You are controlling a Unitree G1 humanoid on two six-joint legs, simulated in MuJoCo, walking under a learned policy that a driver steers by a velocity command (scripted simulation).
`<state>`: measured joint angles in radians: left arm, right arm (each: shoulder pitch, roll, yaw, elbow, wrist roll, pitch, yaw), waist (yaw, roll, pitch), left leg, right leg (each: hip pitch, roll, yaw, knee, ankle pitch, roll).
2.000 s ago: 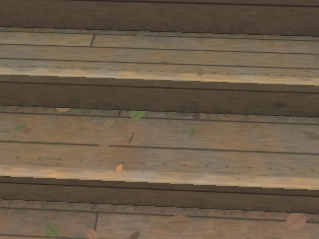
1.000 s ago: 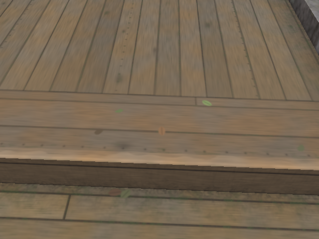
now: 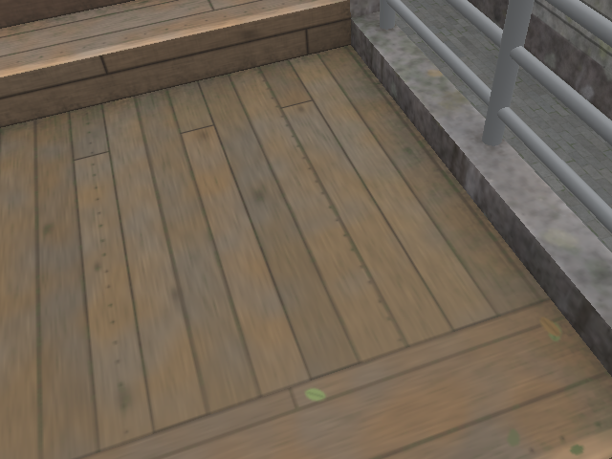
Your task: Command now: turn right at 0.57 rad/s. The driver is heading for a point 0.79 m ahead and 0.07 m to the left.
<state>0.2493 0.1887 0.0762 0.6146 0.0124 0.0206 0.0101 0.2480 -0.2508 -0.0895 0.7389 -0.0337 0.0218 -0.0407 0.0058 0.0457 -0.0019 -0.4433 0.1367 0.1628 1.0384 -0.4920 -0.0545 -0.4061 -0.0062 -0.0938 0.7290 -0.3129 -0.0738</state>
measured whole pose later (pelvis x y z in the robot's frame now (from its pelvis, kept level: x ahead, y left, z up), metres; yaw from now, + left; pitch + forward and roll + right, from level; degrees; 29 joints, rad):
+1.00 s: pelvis +0.26 -0.10 +0.03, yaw +1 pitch +2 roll +1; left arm 0.54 0.14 0.02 1.03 0.05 -0.09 -0.01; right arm 0.00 -0.07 0.00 0.58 0.00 -0.04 -0.01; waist 0.00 0.04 -0.07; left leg -1.25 -0.07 -0.02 2.25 -0.28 0.16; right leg -0.16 -0.04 -0.19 0.42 -0.30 -0.03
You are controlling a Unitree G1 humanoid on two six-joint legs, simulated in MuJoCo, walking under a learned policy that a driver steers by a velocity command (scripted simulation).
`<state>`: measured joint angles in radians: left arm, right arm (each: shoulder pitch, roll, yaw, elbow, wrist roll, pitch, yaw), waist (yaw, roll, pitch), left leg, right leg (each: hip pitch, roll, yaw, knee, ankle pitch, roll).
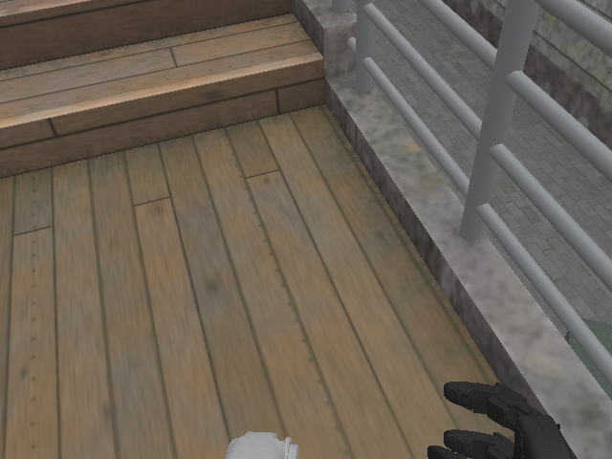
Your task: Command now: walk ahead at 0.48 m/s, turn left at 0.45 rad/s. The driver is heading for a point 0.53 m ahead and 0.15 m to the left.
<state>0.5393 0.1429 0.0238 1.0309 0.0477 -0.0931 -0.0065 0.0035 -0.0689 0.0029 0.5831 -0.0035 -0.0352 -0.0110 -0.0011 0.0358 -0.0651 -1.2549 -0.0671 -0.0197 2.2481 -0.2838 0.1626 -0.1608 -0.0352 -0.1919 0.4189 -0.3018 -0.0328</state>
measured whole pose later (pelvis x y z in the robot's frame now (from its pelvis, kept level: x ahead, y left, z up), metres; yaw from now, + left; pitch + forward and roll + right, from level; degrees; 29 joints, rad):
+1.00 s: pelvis +0.47 +0.06 +0.16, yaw +26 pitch +1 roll +0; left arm 0.32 0.23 0.02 0.80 0.00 -0.06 0.02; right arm 0.16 -0.20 -0.02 0.65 -0.03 0.01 0.01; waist 0.04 0.03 0.01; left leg -0.41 -0.02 -0.05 0.63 -0.22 0.00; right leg -0.25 -0.01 -0.07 0.44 -0.19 -0.02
